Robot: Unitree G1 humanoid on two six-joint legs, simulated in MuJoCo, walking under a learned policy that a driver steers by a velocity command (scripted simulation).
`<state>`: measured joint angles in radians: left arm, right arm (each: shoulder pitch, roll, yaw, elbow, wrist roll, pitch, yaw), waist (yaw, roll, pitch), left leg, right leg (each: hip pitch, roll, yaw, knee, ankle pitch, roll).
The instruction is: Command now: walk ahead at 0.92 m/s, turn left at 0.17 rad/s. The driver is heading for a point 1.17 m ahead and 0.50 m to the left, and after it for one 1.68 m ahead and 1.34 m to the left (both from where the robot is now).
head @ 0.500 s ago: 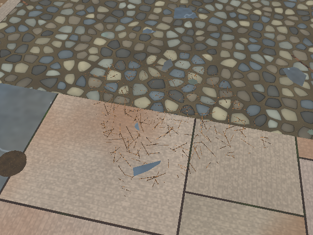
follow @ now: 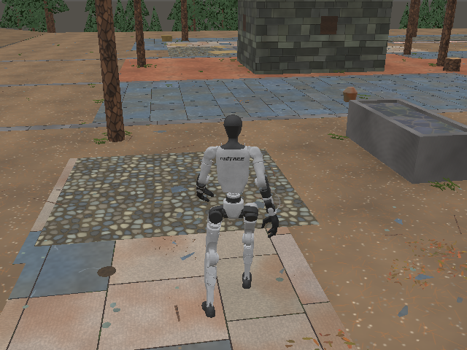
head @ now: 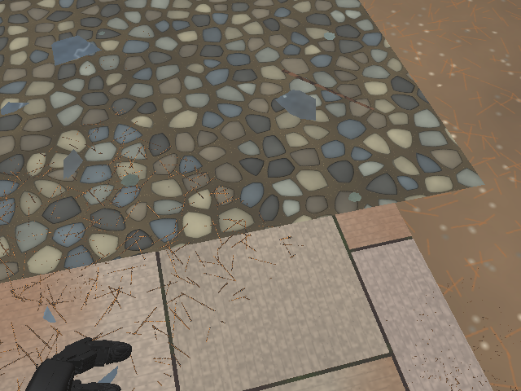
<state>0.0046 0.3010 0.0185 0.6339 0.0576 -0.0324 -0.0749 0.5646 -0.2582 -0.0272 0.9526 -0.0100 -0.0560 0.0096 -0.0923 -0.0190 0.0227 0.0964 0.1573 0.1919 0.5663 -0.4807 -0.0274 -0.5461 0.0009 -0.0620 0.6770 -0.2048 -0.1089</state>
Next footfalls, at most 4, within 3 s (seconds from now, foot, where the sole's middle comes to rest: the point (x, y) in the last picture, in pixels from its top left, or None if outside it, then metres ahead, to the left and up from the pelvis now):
0.44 left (229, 350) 0.54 0.05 -0.75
0.84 right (211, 205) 1.00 0.08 -0.75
1.30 left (42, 198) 1.07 0.59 -0.75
1.70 right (46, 144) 1.29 0.62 -0.75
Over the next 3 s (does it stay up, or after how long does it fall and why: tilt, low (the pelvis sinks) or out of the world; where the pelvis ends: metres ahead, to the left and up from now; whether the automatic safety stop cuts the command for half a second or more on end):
stays up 1.16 0.59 0.03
